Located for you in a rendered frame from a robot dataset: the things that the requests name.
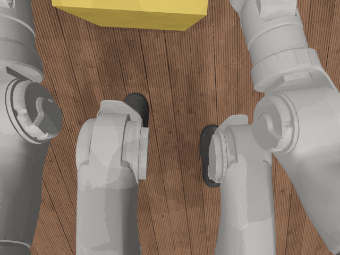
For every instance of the robot left foot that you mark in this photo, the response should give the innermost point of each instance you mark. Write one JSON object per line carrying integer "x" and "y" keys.
{"x": 138, "y": 102}

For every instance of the carton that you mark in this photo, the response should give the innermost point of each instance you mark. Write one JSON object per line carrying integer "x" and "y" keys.
{"x": 142, "y": 14}

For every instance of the right robot forearm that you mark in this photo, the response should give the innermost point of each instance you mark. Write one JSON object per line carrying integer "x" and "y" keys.
{"x": 278, "y": 48}

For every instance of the right robot upper arm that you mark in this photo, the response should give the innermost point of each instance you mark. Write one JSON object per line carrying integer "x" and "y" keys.
{"x": 301, "y": 127}

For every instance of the left robot forearm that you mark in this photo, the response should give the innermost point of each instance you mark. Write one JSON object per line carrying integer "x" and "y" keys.
{"x": 18, "y": 55}

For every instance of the left robot upper arm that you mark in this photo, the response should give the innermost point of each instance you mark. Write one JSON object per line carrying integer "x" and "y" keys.
{"x": 29, "y": 118}

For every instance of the left robot shin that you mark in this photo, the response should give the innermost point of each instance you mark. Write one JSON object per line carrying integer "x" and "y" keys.
{"x": 85, "y": 134}

